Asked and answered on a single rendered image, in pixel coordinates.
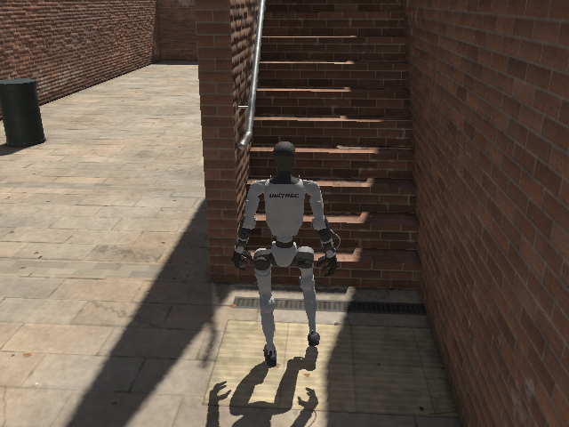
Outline stairs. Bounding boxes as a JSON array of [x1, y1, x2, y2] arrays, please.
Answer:
[[239, 0, 421, 289]]

